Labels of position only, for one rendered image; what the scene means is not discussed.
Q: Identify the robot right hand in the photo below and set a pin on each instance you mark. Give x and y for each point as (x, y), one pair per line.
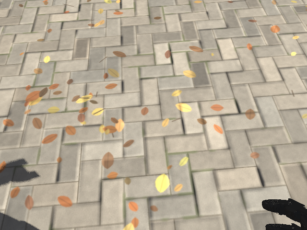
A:
(289, 208)

